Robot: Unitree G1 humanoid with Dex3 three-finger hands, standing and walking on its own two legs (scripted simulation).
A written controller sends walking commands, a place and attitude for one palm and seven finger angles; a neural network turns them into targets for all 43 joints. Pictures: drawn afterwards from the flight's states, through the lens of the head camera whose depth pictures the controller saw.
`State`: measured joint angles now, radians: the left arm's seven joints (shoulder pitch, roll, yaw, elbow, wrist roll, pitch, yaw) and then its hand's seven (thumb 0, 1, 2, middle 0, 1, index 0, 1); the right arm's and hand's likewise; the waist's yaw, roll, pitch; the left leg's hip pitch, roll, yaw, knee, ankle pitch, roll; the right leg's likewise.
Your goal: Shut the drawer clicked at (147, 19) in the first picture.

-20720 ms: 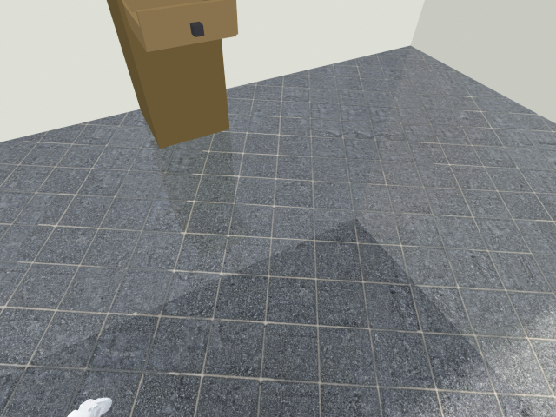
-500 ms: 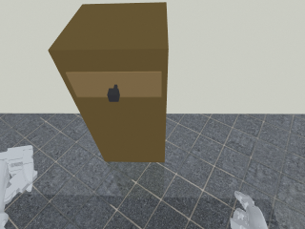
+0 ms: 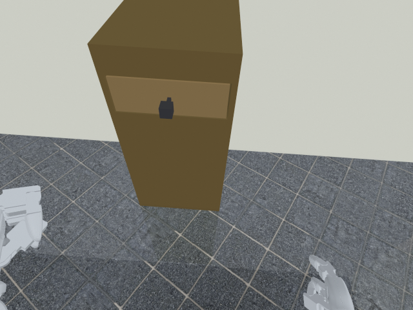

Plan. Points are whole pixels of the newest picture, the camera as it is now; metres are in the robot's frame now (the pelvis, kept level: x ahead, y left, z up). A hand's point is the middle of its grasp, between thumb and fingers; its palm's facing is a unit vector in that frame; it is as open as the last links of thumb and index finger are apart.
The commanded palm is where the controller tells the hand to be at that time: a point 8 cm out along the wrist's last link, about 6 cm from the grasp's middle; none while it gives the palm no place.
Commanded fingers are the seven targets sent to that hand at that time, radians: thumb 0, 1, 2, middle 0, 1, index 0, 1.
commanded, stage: step back with the hand held close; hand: left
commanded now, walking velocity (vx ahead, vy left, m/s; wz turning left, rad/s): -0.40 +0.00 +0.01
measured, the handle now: (167, 106) +0.70 +0.17 -0.03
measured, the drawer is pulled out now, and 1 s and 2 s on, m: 0.00 0.00 0.00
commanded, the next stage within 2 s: stop stepping back and stand still in 0.72 s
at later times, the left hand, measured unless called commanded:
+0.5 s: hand (61, 275) +0.13 +0.18 +0.17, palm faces +0.18 -0.83 -0.53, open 3.2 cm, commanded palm +0.06 +0.25 +0.19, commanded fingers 0.00 0.90 0.90 -1.40 -1.60 -1.40 -1.60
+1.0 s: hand out of the picture -0.03 +0.18 +0.19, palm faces +0.36 -0.78 -0.50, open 3.2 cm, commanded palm -0.08 +0.23 +0.19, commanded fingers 0.00 0.90 0.90 -1.40 -1.60 -1.40 -1.60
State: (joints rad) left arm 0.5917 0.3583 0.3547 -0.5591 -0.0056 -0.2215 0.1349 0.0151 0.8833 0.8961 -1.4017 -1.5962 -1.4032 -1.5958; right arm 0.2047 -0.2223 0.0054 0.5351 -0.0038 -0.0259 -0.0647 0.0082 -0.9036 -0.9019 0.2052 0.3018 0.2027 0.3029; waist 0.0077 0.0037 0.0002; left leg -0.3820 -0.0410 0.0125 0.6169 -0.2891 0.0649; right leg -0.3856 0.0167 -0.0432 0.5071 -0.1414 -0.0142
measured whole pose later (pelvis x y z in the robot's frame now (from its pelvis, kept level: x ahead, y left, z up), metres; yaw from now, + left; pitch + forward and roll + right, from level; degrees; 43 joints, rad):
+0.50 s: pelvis -0.08 -0.03 +0.00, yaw -1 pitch +4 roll -2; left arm 0.66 0.47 0.38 -0.68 -0.05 -0.26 0.10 0.02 0.88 0.90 -1.40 -1.60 -1.40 -1.60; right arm 0.10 -0.19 0.02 0.56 -0.02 -0.08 -0.03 0.01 -0.90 -0.90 0.21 0.30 0.20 0.30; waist -0.02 0.01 0.05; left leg -0.50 0.03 0.00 0.47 -0.05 0.02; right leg -0.29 0.10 0.02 0.52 -0.29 -0.04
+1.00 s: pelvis -0.21 -0.05 +0.00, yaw +1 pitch +1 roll +0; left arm 0.67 0.44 0.40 -0.65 -0.03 -0.24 0.13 0.02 0.88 0.90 -1.40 -1.60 -1.40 -1.60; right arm 0.23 -0.17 0.02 0.59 0.00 -0.08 -0.05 0.01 -0.90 -0.90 0.20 0.30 0.20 0.30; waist 0.00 -0.03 -0.03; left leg -0.45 0.02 -0.02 0.70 -0.33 -0.02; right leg -0.31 0.06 0.01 0.57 -0.29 -0.05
